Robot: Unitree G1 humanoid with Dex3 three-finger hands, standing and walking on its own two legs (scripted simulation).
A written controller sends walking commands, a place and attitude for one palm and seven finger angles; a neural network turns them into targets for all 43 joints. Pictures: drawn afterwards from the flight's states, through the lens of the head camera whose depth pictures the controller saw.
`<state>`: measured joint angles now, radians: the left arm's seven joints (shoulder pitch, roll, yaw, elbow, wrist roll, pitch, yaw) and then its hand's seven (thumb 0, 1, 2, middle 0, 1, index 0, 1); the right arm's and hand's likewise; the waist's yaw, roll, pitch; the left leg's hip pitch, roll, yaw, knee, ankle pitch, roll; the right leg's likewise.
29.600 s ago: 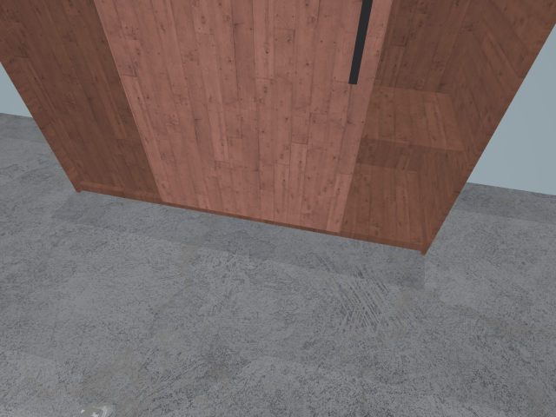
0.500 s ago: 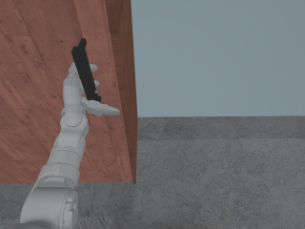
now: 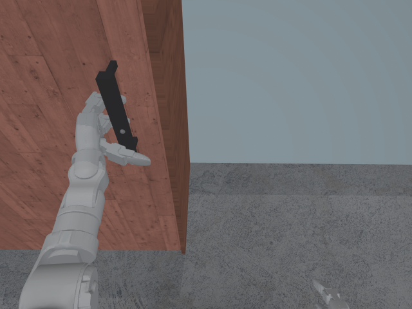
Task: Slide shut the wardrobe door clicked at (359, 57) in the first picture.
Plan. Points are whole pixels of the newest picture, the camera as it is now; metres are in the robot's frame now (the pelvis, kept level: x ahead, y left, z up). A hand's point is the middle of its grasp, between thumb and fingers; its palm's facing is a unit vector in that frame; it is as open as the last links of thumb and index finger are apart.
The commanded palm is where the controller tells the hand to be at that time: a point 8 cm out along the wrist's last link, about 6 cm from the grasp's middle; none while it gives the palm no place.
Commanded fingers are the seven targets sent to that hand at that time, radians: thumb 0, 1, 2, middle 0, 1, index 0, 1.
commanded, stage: slip the hand off the handle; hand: left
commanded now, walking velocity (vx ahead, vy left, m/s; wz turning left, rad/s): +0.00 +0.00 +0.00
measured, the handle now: (122, 116) +0.45 +0.19 +0.14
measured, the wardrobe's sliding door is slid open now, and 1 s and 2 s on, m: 0.00 0.00 0.00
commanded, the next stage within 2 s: draw the hand back to the body in 1.28 s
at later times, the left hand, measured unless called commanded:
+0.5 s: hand (89, 152) +0.37 +0.24 +0.11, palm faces +0.25 -0.96 -0.09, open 14.7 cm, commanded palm +0.32 +0.29 +0.13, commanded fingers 0.00 -0.55 0.20 -0.25 -1.15 -0.25 -1.15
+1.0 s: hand (70, 186) +0.29 +0.25 +0.12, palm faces +0.32 -0.94 -0.13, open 14.7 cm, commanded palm +0.26 +0.29 +0.13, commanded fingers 0.00 -0.55 0.20 -0.25 -1.15 -0.25 -1.15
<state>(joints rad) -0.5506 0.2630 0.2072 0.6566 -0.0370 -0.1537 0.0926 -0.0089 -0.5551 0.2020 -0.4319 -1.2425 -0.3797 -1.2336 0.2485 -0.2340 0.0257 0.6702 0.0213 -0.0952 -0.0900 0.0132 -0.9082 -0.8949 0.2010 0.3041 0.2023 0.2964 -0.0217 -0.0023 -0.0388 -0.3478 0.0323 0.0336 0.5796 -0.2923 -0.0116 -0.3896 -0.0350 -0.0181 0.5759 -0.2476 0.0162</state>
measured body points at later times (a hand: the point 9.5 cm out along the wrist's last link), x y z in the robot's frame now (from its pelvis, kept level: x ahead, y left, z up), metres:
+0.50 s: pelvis +0.01 +0.01 +0.00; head +0.03 +0.01 +0.45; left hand +0.35 +0.29 +0.12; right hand +0.14 -0.25 -0.10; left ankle +0.00 +0.13 -0.73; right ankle +0.03 -0.13 -0.73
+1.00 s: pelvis +0.01 +0.00 +0.00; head +0.01 -0.01 +0.45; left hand +0.27 +0.29 +0.13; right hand +0.21 -0.21 -0.08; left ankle +0.00 +0.13 -0.73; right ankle +0.03 -0.13 -0.73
